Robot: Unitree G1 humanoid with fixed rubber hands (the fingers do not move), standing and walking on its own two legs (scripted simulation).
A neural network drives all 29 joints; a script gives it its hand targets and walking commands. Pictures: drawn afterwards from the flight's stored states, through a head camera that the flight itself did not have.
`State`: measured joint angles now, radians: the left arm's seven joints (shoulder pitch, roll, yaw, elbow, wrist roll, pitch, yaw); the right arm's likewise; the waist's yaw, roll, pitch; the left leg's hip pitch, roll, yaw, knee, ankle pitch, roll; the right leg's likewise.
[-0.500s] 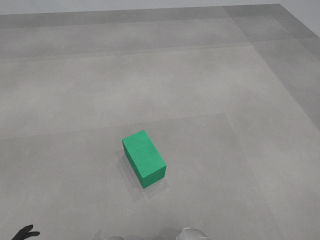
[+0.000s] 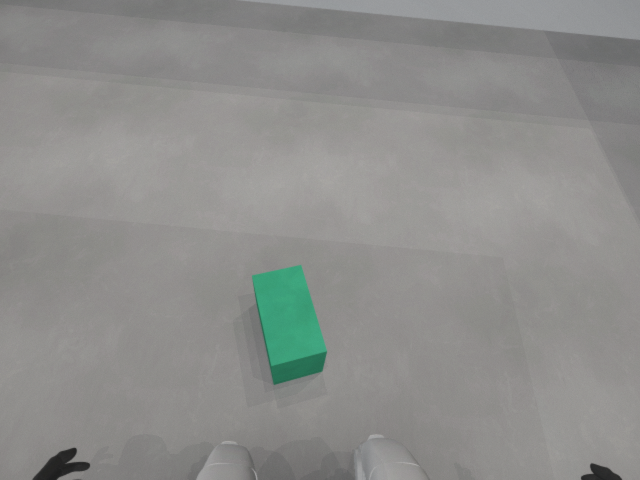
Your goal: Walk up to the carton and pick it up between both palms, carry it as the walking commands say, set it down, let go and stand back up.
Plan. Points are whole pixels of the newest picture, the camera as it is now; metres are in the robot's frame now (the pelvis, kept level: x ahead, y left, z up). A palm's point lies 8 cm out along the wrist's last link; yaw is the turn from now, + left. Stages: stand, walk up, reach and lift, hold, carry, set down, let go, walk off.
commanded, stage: walk up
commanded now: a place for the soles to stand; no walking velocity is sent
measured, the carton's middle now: (287, 324) +0.54 +0.08 -0.64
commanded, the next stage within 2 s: none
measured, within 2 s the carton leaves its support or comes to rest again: neither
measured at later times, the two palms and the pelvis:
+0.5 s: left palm out of the picture +0.07 +0.18 -0.11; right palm out of the picture +0.16 -0.50 -0.08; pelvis +0.04 -0.16 -0.01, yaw +10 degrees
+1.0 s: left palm out of the picture +0.03 +0.15 -0.08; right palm out of the picture +0.23 -0.46 -0.09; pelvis +0.05 -0.17 +0.01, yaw +20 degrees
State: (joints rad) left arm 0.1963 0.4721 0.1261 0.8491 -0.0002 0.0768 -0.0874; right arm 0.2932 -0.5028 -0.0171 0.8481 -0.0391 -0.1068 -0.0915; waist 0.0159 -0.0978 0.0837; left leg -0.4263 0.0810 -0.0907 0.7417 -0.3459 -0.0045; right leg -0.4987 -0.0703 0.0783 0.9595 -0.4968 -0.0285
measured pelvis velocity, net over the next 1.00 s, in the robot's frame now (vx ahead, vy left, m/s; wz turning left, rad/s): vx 0.05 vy -0.17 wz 0.34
